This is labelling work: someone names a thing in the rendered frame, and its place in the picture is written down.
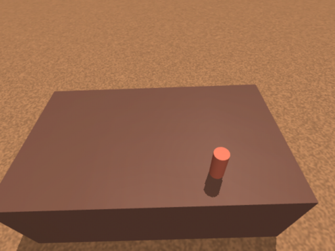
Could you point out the can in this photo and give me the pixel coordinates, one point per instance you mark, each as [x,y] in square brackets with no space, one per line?
[219,162]

